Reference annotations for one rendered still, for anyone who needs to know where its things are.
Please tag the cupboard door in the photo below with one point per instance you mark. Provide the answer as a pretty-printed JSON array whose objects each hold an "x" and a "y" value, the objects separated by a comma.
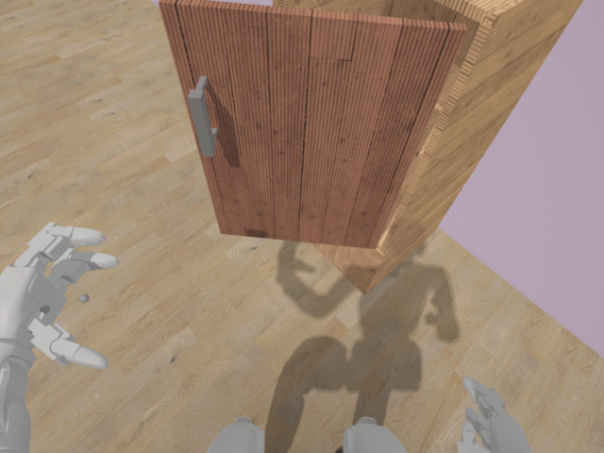
[{"x": 319, "y": 113}]

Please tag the right robot shin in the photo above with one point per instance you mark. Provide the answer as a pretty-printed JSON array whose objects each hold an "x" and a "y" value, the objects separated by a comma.
[{"x": 367, "y": 420}]

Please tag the right robot hand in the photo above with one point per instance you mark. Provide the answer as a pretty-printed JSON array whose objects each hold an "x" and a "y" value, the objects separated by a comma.
[{"x": 502, "y": 434}]

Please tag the handle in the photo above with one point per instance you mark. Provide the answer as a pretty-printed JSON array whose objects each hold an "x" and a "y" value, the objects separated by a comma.
[{"x": 205, "y": 134}]

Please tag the robot left thigh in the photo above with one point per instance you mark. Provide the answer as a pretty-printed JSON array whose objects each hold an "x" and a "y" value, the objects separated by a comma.
[{"x": 238, "y": 438}]

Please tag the left robot forearm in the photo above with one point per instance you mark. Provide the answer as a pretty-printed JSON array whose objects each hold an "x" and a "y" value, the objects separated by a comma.
[{"x": 15, "y": 362}]

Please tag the left robot hand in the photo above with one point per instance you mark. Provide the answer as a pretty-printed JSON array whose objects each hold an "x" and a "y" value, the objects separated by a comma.
[{"x": 24, "y": 290}]

